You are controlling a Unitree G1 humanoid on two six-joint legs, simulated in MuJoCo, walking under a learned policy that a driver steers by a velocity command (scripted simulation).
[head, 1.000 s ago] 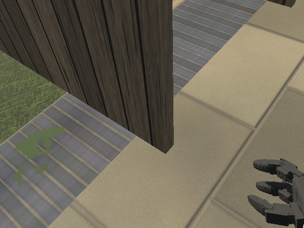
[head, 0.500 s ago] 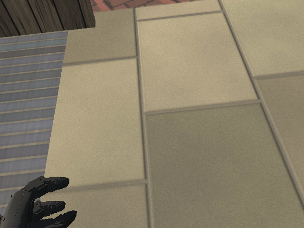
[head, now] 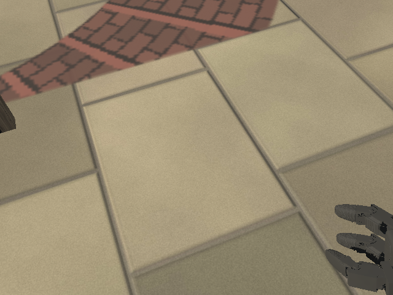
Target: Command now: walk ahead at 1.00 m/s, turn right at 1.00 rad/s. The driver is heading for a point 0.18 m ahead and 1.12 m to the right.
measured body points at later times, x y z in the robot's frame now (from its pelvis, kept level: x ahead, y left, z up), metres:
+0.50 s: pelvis +0.39 -0.08 -0.01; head +0.41 -0.12 +0.44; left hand +0.68 +0.09 -0.07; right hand +0.33 -0.37 -0.14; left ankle +0.25 +0.17 -0.58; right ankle +0.46 -0.16 -0.70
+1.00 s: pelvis +0.79 -0.29 +0.02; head +0.79 -0.33 +0.47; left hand +1.08 -0.20 -0.08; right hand +0.65 -0.56 -0.09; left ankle +0.93 -0.24 -0.70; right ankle +0.62 -0.24 -0.59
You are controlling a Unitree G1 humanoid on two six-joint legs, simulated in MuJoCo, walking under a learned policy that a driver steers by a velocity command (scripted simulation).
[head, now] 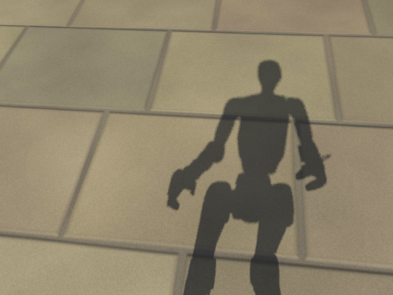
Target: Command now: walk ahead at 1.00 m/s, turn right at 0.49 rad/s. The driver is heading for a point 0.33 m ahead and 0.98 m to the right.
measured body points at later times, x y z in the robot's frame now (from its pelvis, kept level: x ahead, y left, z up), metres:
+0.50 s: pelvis +0.45 -0.09 +0.01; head +0.47 -0.11 +0.46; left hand +0.55 +0.18 -0.10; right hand +0.55 -0.37 -0.10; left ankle +0.40 +0.09 -0.62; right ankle +0.46 -0.16 -0.72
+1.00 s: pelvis +0.91 -0.18 +0.01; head +0.91 -0.22 +0.46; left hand +1.21 -0.03 -0.06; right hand +0.78 -0.45 -0.12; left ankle +0.95 -0.03 -0.72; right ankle +0.87 -0.28 -0.63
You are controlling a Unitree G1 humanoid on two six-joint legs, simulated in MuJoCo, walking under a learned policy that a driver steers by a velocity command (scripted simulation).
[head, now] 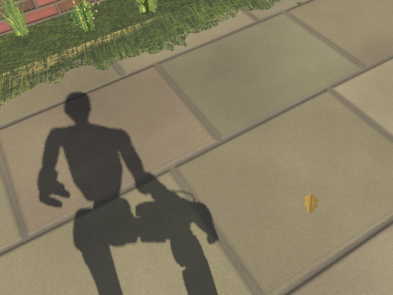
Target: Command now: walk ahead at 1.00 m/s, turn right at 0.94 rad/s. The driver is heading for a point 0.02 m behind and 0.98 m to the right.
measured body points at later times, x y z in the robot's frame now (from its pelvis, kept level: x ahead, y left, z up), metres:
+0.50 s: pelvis +0.39 -0.08 +0.01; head +0.44 -0.14 +0.45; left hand +0.59 +0.16 -0.08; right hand +0.53 -0.42 -0.05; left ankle +0.65 +0.02 -0.67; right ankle +0.36 -0.11 -0.73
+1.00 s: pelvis +0.55 -0.12 +0.00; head +0.56 -0.19 +0.45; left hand +0.89 -0.12 -0.07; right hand +0.38 -0.40 -0.11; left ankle +0.70 -0.11 -0.73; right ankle +0.46 -0.22 -0.69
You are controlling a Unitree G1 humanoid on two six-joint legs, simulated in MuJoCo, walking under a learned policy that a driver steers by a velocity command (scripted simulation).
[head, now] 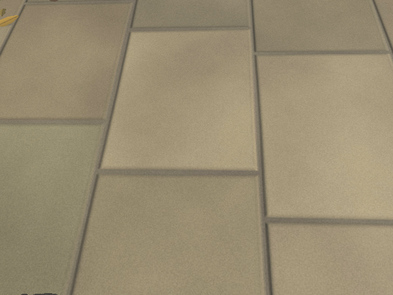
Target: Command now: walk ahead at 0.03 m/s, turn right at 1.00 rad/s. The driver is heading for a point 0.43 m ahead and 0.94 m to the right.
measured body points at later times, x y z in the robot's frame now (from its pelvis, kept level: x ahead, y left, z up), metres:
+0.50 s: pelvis +0.08 -0.04 +0.00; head +0.09 -0.08 +0.45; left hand +0.34 +0.16 -0.06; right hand +0.13 -0.38 -0.09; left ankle +0.16 +0.07 -0.72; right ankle +0.02 -0.13 -0.74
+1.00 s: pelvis +0.28 -0.26 -0.05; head +0.32 -0.30 +0.40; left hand +0.61 -0.33 -0.10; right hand +0.01 -0.35 -0.17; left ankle +0.17 +0.08 -0.69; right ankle +0.30 -0.42 -0.74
